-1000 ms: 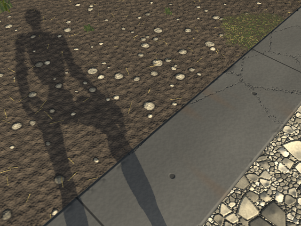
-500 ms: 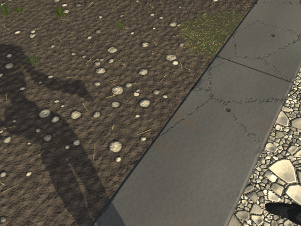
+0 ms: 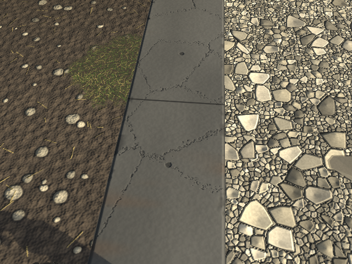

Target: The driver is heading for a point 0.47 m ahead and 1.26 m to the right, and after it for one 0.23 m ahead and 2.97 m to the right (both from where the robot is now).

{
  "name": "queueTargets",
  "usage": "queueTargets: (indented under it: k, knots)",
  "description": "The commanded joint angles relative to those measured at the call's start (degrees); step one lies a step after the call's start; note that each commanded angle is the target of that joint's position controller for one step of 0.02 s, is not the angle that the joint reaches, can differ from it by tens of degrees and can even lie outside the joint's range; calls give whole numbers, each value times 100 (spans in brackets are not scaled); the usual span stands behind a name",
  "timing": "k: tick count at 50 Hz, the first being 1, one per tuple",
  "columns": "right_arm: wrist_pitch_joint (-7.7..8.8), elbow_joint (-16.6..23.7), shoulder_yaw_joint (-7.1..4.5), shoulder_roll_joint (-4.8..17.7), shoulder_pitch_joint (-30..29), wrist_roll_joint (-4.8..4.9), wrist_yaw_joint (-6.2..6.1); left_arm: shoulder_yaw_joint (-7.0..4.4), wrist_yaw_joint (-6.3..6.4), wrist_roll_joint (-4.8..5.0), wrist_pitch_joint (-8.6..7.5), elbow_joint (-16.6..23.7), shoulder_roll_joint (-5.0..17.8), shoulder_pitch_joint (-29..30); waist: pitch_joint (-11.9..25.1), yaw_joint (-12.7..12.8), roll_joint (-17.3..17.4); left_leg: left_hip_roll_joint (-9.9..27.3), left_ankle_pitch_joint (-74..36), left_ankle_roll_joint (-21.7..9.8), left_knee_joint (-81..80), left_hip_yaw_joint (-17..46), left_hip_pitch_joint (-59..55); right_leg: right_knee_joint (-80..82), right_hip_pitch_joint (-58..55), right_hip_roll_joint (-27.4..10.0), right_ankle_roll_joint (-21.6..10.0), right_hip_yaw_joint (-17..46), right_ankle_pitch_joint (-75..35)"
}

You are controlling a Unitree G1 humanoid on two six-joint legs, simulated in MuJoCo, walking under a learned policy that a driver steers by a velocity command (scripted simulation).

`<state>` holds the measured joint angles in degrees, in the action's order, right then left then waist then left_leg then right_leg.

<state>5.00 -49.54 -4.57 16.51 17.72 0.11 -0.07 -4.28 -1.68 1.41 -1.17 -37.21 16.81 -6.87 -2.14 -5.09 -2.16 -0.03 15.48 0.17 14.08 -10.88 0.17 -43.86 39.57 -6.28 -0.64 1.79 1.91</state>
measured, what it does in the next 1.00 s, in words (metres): walks ahead, turning right: right foot, then left foot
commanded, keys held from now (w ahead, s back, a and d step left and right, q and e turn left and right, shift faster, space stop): w+e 1.00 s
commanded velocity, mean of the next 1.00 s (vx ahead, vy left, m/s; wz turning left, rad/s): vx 0.50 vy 0.00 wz -0.60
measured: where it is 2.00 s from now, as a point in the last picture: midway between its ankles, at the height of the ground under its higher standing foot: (293, 146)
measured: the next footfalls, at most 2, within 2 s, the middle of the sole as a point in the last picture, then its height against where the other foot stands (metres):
right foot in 0.14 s outside the picture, level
left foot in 0.60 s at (171, 236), level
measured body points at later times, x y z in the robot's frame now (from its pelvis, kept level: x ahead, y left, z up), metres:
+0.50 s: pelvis +0.29 -0.06 +0.00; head +0.32 -0.09 +0.45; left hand +0.42 +0.21 -0.10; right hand +0.44 -0.36 -0.08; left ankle +0.52 +0.05 -0.69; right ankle +0.20 -0.13 -0.74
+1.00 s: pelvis +0.55 -0.13 +0.00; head +0.57 -0.16 +0.45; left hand +0.86 -0.05 -0.08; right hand +0.40 -0.39 -0.13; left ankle +0.53 +0.02 -0.74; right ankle +0.60 -0.35 -0.69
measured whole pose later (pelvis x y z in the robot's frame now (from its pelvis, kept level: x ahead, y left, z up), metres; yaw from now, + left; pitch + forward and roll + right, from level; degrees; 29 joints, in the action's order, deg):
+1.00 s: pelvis +0.55 -0.13 +0.00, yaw -35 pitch +2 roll +2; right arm 4.5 -47.9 -4.1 17.1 18.6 0.1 0.0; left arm -3.8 -1.8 1.4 -1.0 -35.2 16.9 -7.1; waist -2.4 -5.3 -1.9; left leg 0.1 16.6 0.3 14.6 -11.0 -0.8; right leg -43.9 39.3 -5.7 -0.4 1.7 1.9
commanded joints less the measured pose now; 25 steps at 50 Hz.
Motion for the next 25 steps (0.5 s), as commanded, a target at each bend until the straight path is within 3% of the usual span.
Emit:
queueTargets:
  k: [1, 2, 4, 5, 6, 7, 8, 9, 10, 11, 12, 13, 16, 21, 25]
  knots:
    - [4, 336, -230, 1044, -181, 82, -27, 1, -110, 10, -78, 604, 184, 624, -162, 37, 580, 1564, -2091, -811, -395, 374, -66, 524, -154, 109, -133, -289, -57]
    - [-34, 317, -250, 1104, -159, 114, -28, -19, -136, 5, -71, 660, 235, 666, -181, 77, 607, 1628, -2449, -764, -249, 300, -233, 638, -208, 174, -219, -367, 182]
    - [-110, 330, -302, 1287, -201, 174, -57, -125, -153, -32, -42, 680, 438, 401, 67, 344, 776, 1650, -4296, -651, 491, 79, -459, 747, -817, 523, -455, -672, 803]
    - [-159, 343, -317, 1350, -242, 198, -76, -235, -142, -32, -24, 568, 621, -137, 379, 687, 804, 1579, -5124, -572, 1307, -60, -417, 886, -1543, 774, -615, -826, 935]
    - [-185, 367, -270, 1247, -280, 197, -100, -419, -84, -13, 0, 291, 922, -1126, 874, 1211, 665, 1371, -5107, -389, 2547, -235, 120, 1228, -2969, 1023, -838, -849, 562]
    - [-154, 486, -122, 871, -130, -16, -104, -594, 47, 11, 60, 103, 1432, -1978, 1404, 1456, -175, 1101, -2707, -113, 4439, -250, 1704, 1249, -4753, 155, -1213, 575, 437]
    - [30, 860, 124, 179, 302, -150, -12, -594, 34, 31, -29, 235, 1980, -1637, 2069, 687, -1419, -77, 1986, 161, 6228, 649, 4041, 2014, -6278, -1149, -2341, 3966, 1607]
    - [225, 919, 23, 765, -465, 105, 62, -445, -7, 3, -107, 324, 1407, -1832, 2273, 1241, -626, 56, 1782, 62, 6657, 1588, 4703, 2666, -6299, -1250, -2246, 4396, 2151]
    - [317, 1055, -14, 922, -864, 256, 93, -350, -19, -33, -185, 246, 1139, -1617, 1412, 1204, -449, 279, 1201, -64, 6446, 1516, 5038, 2726, -5661, -1094, -1989, 3576, 1710]
    - [351, 1009, 15, 842, -855, 149, 52, -288, -10, -22, -216, 275, 976, -1260, 1006, 923, 34, 518, 722, -85, 5942, 1532, 4700, 2705, -4786, -845, -1794, 2940, 1147]
    - [331, 947, -16, 869, -806, -3, 16, -229, 8, -47, -211, 344, 814, -872, 708, 673, 88, 667, 464, -26, 5463, 1531, 4260, 2758, -3995, -620, -1668, 2409, 528]
    - [262, 928, -44, 900, -678, -36, 26, -185, 36, -121, -212, 438, 722, -658, 622, 479, -49, 759, 281, 18, 5258, 1570, 3869, 2882, -3488, -483, -1641, 2156, 127]
    - [94, 965, -10, 698, -688, -105, 22, -201, 128, -101, -250, 400, 800, -646, 493, 355, -15, 677, -61, 265, 4580, 1410, 3578, 3068, -2779, -295, -1698, 1696, -642]
    - [91, 1248, 140, 374, -1758, -84, 74, -248, 262, -32, -201, 186, 945, -1066, 221, 745, -152, 273, -1820, 408, 2434, 1324, 3201, 2973, -2388, 141, -1312, 1210, -123]
    - [162, 1414, 90, 558, -2151, 22, 164, -255, 274, 22, -153, -7, 931, -1435, 186, 894, -259, 74, -1960, 291, 1652, 1478, 2889, 2588, -2748, -45, -1166, 1711, 385]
